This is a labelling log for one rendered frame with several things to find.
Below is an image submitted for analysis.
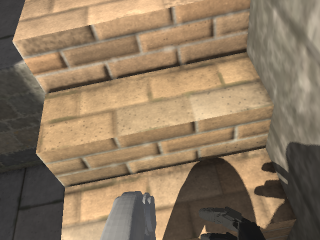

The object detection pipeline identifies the right robot hand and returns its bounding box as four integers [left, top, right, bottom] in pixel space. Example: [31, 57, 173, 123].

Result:
[198, 206, 266, 240]

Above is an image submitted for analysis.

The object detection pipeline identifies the robot left thigh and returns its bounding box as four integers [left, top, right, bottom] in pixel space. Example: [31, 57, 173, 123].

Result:
[100, 191, 157, 240]

